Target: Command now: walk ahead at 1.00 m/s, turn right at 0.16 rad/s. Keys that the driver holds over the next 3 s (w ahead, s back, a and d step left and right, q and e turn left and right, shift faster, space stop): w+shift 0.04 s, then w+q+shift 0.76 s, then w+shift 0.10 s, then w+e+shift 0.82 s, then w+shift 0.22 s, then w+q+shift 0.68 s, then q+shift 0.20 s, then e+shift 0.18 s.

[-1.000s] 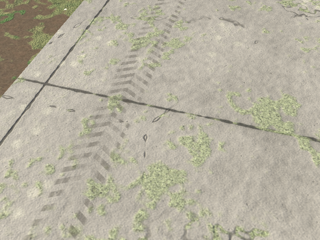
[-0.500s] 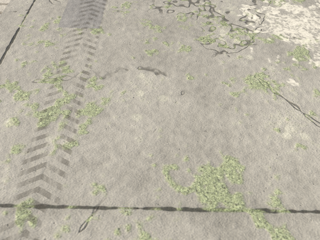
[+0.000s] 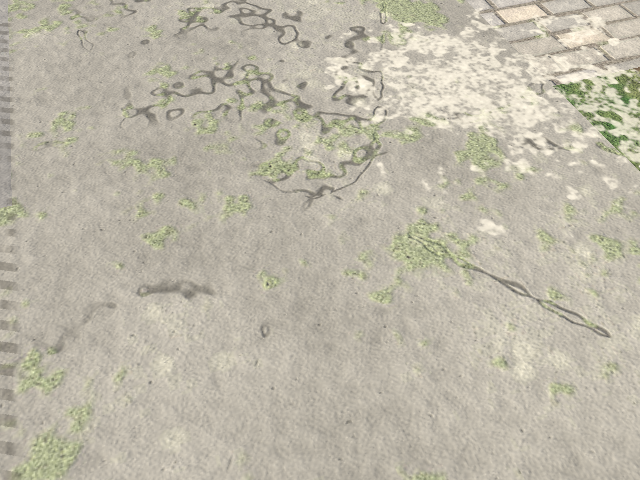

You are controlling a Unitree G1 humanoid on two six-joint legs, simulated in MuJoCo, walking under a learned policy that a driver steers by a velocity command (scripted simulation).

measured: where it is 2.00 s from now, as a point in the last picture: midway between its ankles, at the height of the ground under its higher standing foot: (142, 117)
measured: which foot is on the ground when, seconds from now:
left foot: down 0.00-0.22, up 0.24-0.64, down 0.66-1.00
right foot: up 0.00-0.20, down 0.22-0.66, up 0.68-1.00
